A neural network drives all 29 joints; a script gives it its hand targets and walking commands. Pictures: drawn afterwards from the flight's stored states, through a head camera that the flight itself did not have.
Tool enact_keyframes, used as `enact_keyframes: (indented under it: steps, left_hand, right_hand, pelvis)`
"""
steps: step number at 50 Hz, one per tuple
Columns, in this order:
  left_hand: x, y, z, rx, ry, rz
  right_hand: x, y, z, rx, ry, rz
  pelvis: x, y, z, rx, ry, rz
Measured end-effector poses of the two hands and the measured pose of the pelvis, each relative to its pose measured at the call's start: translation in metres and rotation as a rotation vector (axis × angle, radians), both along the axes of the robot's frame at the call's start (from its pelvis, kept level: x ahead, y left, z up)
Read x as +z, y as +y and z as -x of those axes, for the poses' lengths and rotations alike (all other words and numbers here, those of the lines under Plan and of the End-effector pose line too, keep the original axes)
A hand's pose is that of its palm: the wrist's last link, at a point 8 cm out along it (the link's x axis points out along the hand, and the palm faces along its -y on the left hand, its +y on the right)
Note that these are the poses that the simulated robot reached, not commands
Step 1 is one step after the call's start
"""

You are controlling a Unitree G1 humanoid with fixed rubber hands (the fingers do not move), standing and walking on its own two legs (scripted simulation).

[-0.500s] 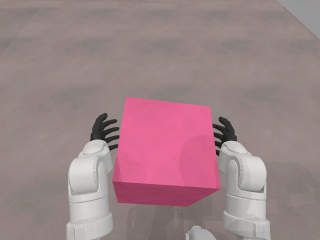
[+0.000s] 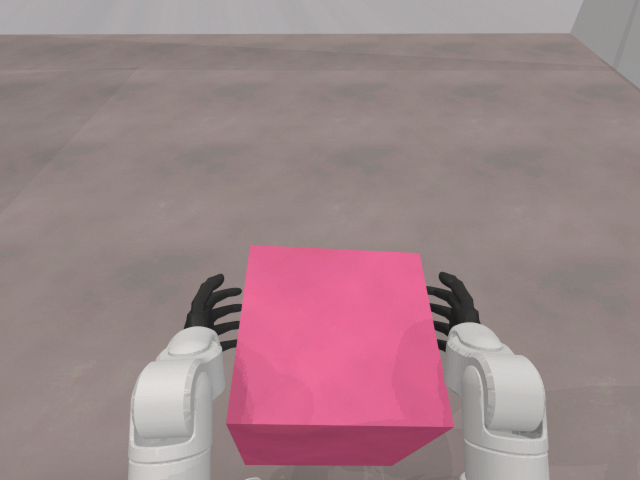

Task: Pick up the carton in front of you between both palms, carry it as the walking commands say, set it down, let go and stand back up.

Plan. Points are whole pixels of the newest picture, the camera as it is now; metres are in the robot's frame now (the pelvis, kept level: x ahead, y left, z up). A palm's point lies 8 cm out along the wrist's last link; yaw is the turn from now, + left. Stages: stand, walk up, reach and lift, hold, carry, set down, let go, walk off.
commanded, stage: carry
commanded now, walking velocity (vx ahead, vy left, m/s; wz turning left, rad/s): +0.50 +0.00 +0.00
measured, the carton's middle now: (327, 365) +0.27 +0.01 +0.00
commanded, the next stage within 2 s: none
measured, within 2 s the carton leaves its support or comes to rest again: neither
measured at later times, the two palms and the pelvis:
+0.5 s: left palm (233, 170) +0.58 +0.17 +0.10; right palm (406, 170) +0.57 -0.13 +0.10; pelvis +0.32 +0.03 +0.00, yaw -2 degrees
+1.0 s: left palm (269, 90) +0.89 +0.14 +0.10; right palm (395, 87) +0.90 -0.15 +0.10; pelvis +0.63 -0.01 +0.00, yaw +0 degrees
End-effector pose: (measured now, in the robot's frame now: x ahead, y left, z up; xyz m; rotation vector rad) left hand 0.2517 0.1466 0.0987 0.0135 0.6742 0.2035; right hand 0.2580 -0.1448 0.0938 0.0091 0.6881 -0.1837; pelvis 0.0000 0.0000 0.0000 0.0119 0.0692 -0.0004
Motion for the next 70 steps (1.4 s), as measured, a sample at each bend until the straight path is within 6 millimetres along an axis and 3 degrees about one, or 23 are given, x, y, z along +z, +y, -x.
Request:
enact_keyframes:
  steps: [4,9,13,16,22,27,33,37,40,49,54,61,70]
  left_hand:
    - [-0.001,0.01,-0.058,-0.014,-0.036,0.01]
    - [-0.023,0.028,-0.139,-0.026,-0.031,0.044]
    - [-0.032,0.031,-0.185,-0.054,0.064,0.039]
    - [-0.029,0.029,-0.217,-0.075,0.083,0.039]
    - [-0.009,0.024,-0.287,-0.073,0.012,0.035]
    - [0.002,0.013,-0.351,-0.044,-0.044,0.023]
    - [-0.015,-0.011,-0.438,-0.018,-0.023,-0.022]
    - [-0.027,-0.016,-0.476,0.012,0.087,-0.027]
    - [-0.024,-0.016,-0.505,0.034,0.104,-0.025]
    - [0.0,-0.011,-0.626,0.015,-0.003,-0.015]
    - [-0.014,0.002,-0.699,-0.012,-0.027,0.014]
    - [-0.034,0.003,-0.754,-0.029,0.096,0.031]
    - [-0.008,-0.008,-0.807,-0.025,0.003,-0.004]
  right_hand:
    - [0.002,0.01,-0.054,-0.015,-0.037,0.009]
    - [-0.012,0.028,-0.129,-0.031,-0.033,0.039]
    - [-0.021,0.031,-0.167,-0.06,0.061,0.036]
    - [-0.018,0.029,-0.194,-0.078,0.08,0.039]
    - [0.002,0.024,-0.265,-0.077,0.01,0.035]
    - [0.01,0.013,-0.338,-0.05,-0.047,0.021]
    - [-0.016,-0.011,-0.433,-0.027,-0.041,-0.014]
    - [-0.023,-0.015,-0.481,-0.001,0.045,-0.001]
    - [-0.02,-0.014,-0.517,0.021,0.059,0.002]
    - [0.005,-0.01,-0.629,-0.007,-0.053,0.006]
    - [-0.001,0.003,-0.693,-0.037,-0.077,0.033]
    - [-0.014,0.004,-0.745,-0.056,0.044,0.048]
    - [0.003,-0.007,-0.799,-0.048,-0.05,0.019]
  pelvis:
    - [-0.009,0.012,-0.058,-0.006,-0.007,0.009]
    - [-0.029,0.033,-0.133,-0.033,-0.019,-0.007]
    - [-0.016,0.043,-0.173,-0.054,-0.005,0.011]
    - [-0.006,0.045,-0.203,-0.054,0.004,0.024]
    - [0.003,0.04,-0.275,-0.042,0.012,0.032]
    - [-0.004,0.023,-0.346,-0.035,0.006,0.021]
    - [-0.026,-0.005,-0.435,-0.003,-0.012,0.03]
    - [-0.014,-0.017,-0.475,0.016,0.001,0.012]
    - [-0.005,-0.021,-0.506,0.015,0.007,0.001]
    - [-0.002,-0.011,-0.618,0.003,0.004,-0.005]
    - [-0.022,0.008,-0.686,-0.022,-0.021,0.002]
    - [-0.01,0.013,-0.732,-0.044,-0.005,0.013]
    - [-0.01,0.002,-0.791,-0.03,-0.012,0.007]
